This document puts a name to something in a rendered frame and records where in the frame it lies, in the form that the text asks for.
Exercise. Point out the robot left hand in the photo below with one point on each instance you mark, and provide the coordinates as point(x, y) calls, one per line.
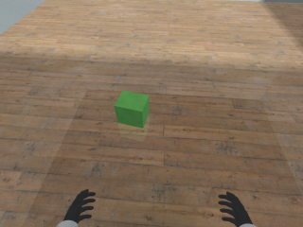
point(76, 208)

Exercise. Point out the robot right hand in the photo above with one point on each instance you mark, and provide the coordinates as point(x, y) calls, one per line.
point(239, 213)

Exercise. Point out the carton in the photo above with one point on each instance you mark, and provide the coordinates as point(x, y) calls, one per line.
point(132, 109)

